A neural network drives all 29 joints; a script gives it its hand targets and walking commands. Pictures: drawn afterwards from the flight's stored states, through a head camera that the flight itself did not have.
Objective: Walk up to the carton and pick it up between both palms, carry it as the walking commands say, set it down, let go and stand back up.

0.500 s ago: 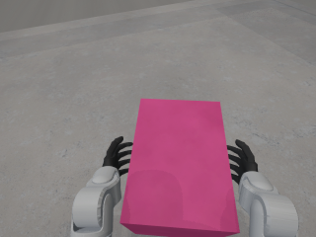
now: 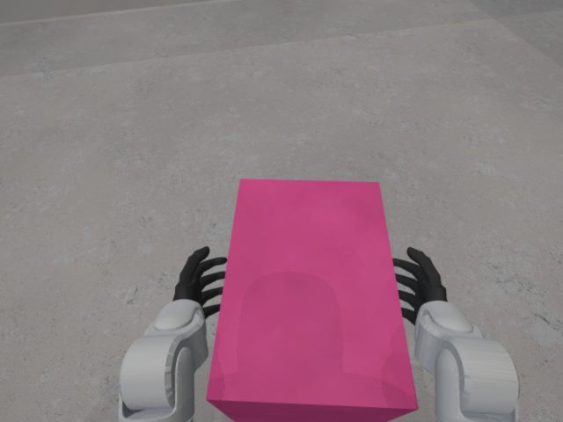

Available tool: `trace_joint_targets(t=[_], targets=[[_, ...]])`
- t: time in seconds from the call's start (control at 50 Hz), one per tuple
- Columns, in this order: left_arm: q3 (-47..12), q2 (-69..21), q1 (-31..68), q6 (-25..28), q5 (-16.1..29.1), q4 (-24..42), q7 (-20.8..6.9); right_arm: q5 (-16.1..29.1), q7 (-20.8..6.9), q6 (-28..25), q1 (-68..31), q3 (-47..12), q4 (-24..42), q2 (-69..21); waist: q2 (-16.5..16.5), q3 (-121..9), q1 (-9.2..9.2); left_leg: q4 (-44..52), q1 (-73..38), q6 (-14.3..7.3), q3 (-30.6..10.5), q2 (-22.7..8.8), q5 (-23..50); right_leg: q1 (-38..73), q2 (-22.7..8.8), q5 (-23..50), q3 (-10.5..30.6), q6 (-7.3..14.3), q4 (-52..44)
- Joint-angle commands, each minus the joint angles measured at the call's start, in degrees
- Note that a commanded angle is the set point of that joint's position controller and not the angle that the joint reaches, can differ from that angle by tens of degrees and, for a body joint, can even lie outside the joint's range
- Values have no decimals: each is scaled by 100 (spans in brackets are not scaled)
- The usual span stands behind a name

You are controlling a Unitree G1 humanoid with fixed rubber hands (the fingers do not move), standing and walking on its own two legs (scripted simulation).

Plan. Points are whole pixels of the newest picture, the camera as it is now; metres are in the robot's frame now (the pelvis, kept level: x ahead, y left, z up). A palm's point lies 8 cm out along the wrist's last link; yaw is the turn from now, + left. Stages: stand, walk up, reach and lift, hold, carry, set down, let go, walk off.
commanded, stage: carry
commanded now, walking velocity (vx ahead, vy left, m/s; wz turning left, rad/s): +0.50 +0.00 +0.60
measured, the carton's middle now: (305, 304) +0.28 -0.01 +0.00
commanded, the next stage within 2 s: none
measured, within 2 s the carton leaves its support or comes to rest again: neither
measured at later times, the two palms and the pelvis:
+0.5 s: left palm (147, 153) +0.50 +0.23 +0.12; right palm (304, 106) +0.62 -0.04 +0.11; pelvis +0.34 +0.00 +0.02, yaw +25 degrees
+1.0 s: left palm (70, 92) +0.75 +0.47 +0.09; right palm (191, 53) +0.91 +0.23 +0.08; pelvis +0.63 +0.22 +0.01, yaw +36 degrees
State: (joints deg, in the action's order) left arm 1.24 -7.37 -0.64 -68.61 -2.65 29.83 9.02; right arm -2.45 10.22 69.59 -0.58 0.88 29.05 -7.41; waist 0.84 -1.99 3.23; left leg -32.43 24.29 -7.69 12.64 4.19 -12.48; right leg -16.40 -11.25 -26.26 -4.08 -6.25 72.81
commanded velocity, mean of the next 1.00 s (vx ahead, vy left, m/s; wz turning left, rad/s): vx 0.50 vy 0.00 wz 0.60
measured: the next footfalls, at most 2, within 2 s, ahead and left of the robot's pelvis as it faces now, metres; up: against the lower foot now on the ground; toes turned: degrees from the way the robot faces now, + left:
right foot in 0.36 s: +0.45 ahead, -0.07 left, +0.00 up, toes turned +7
left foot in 0.86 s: +0.65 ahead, +0.30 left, +0.00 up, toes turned +42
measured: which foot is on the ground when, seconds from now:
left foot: down 0.00-0.38, up 0.40-0.84, down 0.86-1.00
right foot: up 0.00-0.34, down 0.36-0.88, up 0.90-1.00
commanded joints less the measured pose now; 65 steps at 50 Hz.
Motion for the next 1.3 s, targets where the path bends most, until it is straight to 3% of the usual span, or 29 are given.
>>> trace_joint_targets(t=[0.0, 0.1, 0.18, 0.24, 0.3, 0.32, 0.34, 0.36, 0.38, 0.42, 0.44, 0.48, 0.54, 0.66, 0.7, 0.78, 0.82, 0.84, 0.86, 0.88, 0.9, 0.94, 1.0, 1.04, 1.12, 1.2, 1.24, 1.26, 1.28], targets=[[-3545, -5265, 1934, 286, 1608, 824, -841, 2049, -1035, -263, -2367, -3800, 920, -5505, 45, -1834, -240, 1323, -3208, -438, -2988, -1854, 3270, -2284, 198, 371, 628, 90, 130], [-3768, -5414, 1660, 507, 1637, 887, -817, 1783, -1116, -472, -1668, -3592, 953, -5193, -554, -1401, -266, 1909, -2882, -233, -2199, -1503, 2812, -1983, 294, 1060, 91, -69, -1977], [-3891, -5029, 1664, 417, 1717, 1103, -745, 1586, -1048, -422, -1281, -3375, 1002, -4658, -689, -1091, -242, 1872, -2952, 64, -1755, -1060, 3382, -1877, 539, 2010, -291, -148, -3111], [-3887, -4725, 1868, 280, 1742, 1122, -715, 1498, -968, -343, -1223, -3248, 954, -4353, -841, -855, -193, 1804, -2817, 51, -1728, -974, 3723, -1572, 755, 2248, -496, -66, -3747], [-3746, -4473, 1854, 164, 1706, 982, -674, 1529, -891, -233, -1424, -3264, 1040, -4135, -843, -1194, -276, 796, -2225, 72, -1480, -765, 4930, 43, 1167, 2164, -840, 84, -4462], [-3668, -4440, 1807, 136, 1684, 939, -657, 1589, -877, -182, -1520, -3312, 1098, -4083, -592, -1587, -399, -153, -1771, 137, -1227, -664, 4738, 1151, 1111, 2374, -906, 149, -4868], [-3539, -4415, 1586, 101, 1598, 824, -644, 1658, -882, -129, -1730, -3348, 1192, -3967, -173, -2051, -605, -1406, -756, 228, -1043, -585, 3724, 2576, 528, 2170, -409, 310, -5050], [-3355, -4260, 1480, 63, 1427, 726, -596, 1678, -903, -56, -1754, -3380, 1201, -3895, 1367, -2598, -613, -3075, 741, 450, -957, -97, 680, 3744, -1067, 2020, 1828, 971, -5345], [-3157, -4290, 1304, 26, 1342, 436, -567, 1671, -922, 7, -1753, -3435, 1070, -3877, 1812, -2522, -496, -4136, 1418, 433, -1219, 44, -1496, 3444, -1885, 2126, 3008, 1502, -5766], [-3142, -4662, 1620, 74, 1368, 454, -613, 1789, -968, 13, -2118, -3517, 931, -4340, 405, -1753, -425, -4252, 1466, 394, -1653, -736, -950, 2106, -1845, 1402, 2075, 1369, -5897], [-3195, -4803, 1803, 97, 1424, 494, -659, 1783, -988, -1, -2220, -3505, 864, -4531, 149, -1324, -404, -3884, 1413, 469, -1617, -970, -610, 1552, -1675, 670, 1529, 1101, -6109], [-3297, -4925, 1969, 107, 1602, 538, -737, 1671, -969, -48, -2039, -3411, 744, -4709, 413, -886, -346, -3158, 1253, 562, -1331, -1033, -212, 1066, -1397, 574, 628, 805, -6362], [-3374, -4803, 2024, 119, 1758, 597, -808, 1474, -864, -117, -1853, -3312, 601, -4743, 682, -807, -340, -2489, 1363, 594, -918, -914, 156, 1292, -1323, 1214, -72, 836, -6641], [-3371, -4566, 1992, 92, 1881, 734, -869, 1297, -702, -157, -1837, -3314, 750, -4597, 767, -317, -373, -1350, 1484, 582, -295, -767, 1039, 1873, -900, 2272, -1313, 717, -6692], [-3321, -4457, 1982, 72, 1874, 777, -847, 1309, -672, -130, -1820, -3344, 834, -4496, 891, -187, -363, -820, 1287, 510, 4, -663, 1087, 2054, -757, 3136, -1658, 659, -6527], [-3219, -4273, 1721, 34, 1754, 756, -782, 1447, -659, -75, -1844, -3406, 995, -4346, 1334, -620, -358, 177, 297, 315, 731, -28, 955, 2854, -685, 6947, -2072, 476, -5224], [-3210, -4255, 1525, 55, 1647, 761, -751, 1623, -690, -58, -1960, -3488, 1056, -4371, 1499, -1468, -344, 640, -1237, 205, 780, 259, 914, 2784, -716, 7221, -2117, 388, -3345], [-3229, -4183, 1653, 53, 1586, 804, -738, 1674, -715, -38, -1965, -3529, 996, -4410, 1292, -1767, -153, 862, -2521, 32, 307, 181, 808, 1815, -500, 6227, -2080, 299, -2104], [-3254, -4209, 1752, 40, 1526, 840, -738, 1650, -735, -21, -2034, -3538, 938, -4396, 311, -1411, -112, 943, -3496, -336, -1692, -938, 1086, -225, 5, 2706, -1635, 220, -739], [-3218, -4383, 1390, -25, 1510, 691, -744, 1746, -780, -4, -1838, -3509, 683, -4498, -1346, -1857, -112, 1368, -4629, -1220, -4254, -2212, 1800, -2305, 934, -392, -1004, 4, 1114], [-3208, -4517, 1430, 33, 1501, 689, -732, 1866, -824, -39, -1945, -3615, 827, -4763, -703, -2055, -168, 1461, -4695, -965, -4494, -2284, 2637, -2850, 750, -274, 304, 64, 1458], [-3493, -5096, 1803, 174, 1613, 861, -818, 2010, -980, -189, -2297, -3764, 912, -5328, 17, -1895, -186, 1241, -3797, -474, -3215, -1965, 3738, -2495, 349, 380, 647, 74, 396], [-3654, -5406, 1674, 364, 1593, 798, -852, 1903, -1075, -359, -1926, -3717, 817, -5453, -314, -1655, -256, 1630, -3053, -282, -2338, -1683, 3445, -1793, 211, 875, 467, -21, -1080], [-3753, -5352, 1594, 428, 1641, 922, -816, 1799, -1084, -420, -1678, -3631, 918, -5232, -543, -1410, -273, 1649, -3092, -288, -1891, -1624, 4467, -1854, 357, 931, 109, -47, -1935], [-3942, -5071, 1664, 378, 1814, 1239, -770, 1586, -1015, -419, -1337, -3396, 1116, -4742, -894, -1289, -255, 1604, -2989, 152, -951, -1129, 5519, -1359, 772, 2142, -551, 22, -3467], [-3880, -4702, 2001, 190, 1879, 1230, -776, 1412, -900, -313, -1223, -3193, 1081, -4339, -1026, -1349, -169, 1175, -2882, 190, -741, -1038, 5276, -605, 1046, 2839, -884, 213, -4417], [-3740, -4624, 1929, 119, 1842, 1046, -781, 1477, -875, -237, -1492, -3255, 1153, -4226, -778, -1512, -328, 249, -2591, 337, -505, -934, 4882, 363, 1099, 3436, -996, 297, -5199], [-3655, -4582, 1900, 77, 1794, 946, -783, 1523, -874, -188, -1620, -3276, 1130, -4160, -570, -1695, -411, -415, -2290, 452, -389, -860, 4166, 1050, 785, 4007, -843, 321, -5421], [-3469, -4439, 1769, 31, 1669, 742, -778, 1572, -888, -117, -1716, -3284, 1062, -4058, 82, -1978, -434, -1178, -1752, 545, -302, -630, 2456, 1762, 119, 5953, -167, 455, -5106]])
